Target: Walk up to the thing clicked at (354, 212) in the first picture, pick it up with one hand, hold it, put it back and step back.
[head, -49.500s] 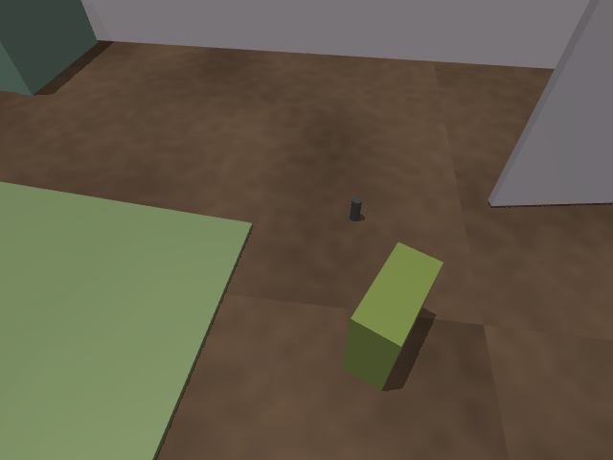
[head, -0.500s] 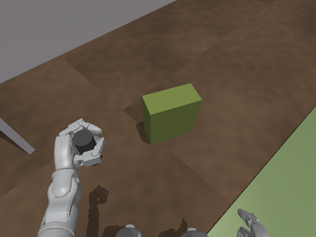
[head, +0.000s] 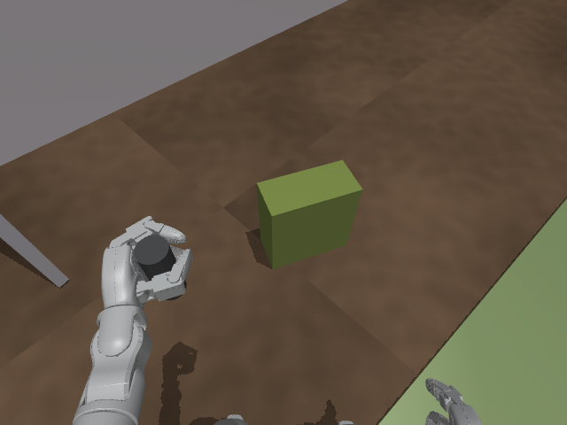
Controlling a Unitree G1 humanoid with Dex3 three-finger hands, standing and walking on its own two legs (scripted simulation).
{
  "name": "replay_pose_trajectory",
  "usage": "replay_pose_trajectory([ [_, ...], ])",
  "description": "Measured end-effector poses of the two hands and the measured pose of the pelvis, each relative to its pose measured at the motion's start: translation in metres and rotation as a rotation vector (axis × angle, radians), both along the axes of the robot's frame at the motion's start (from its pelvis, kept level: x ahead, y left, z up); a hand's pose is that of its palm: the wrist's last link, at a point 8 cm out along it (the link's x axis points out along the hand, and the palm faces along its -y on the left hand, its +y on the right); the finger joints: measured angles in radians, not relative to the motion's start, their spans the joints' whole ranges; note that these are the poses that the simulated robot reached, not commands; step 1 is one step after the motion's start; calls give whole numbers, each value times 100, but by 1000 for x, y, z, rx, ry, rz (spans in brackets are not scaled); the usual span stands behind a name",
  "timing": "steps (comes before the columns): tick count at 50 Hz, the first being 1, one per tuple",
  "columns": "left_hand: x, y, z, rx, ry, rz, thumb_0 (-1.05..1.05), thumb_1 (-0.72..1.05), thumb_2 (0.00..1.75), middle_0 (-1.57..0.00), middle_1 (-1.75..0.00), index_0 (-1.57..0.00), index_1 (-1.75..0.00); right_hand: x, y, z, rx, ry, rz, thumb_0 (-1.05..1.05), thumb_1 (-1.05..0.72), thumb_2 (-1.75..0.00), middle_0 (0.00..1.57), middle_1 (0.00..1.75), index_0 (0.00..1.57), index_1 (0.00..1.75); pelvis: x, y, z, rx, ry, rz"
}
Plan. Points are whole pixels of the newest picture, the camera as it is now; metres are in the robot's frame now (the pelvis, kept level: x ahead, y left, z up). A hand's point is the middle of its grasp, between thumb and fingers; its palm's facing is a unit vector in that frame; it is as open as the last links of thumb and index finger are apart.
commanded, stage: hold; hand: left
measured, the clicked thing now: (162, 270) +0.33 +0.19 +0.03
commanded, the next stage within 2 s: none
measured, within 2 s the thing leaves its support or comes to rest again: neither
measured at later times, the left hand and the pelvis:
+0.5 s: hand (169, 266) +0.32 +0.17 +0.06, palm faces +0.19 -0.98 -0.01, open 5.4 cm; pelvis +0.00 +0.00 +0.01, yaw +0 degrees
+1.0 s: hand (169, 264) +0.32 +0.17 +0.06, palm faces +0.20 -0.98 +0.00, open 5.4 cm; pelvis +0.00 +0.00 +0.01, yaw +0 degrees
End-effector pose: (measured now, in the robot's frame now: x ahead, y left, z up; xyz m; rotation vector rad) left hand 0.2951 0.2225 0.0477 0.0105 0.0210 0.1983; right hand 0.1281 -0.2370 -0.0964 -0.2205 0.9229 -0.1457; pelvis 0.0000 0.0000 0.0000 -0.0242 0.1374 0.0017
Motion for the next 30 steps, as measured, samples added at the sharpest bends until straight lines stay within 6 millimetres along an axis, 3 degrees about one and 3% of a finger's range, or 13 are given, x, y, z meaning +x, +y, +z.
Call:
replay_pose_trajectory([
  [30, -6, -1, 12, -8, -8, 5, 3, 17, 107, -95, -112, -102, -107, 4, 3, 10, 6, -25, 13, 1, -91, -90, 20, 30, 20, 30, -1, 0, 8, 2, -34, 3],
])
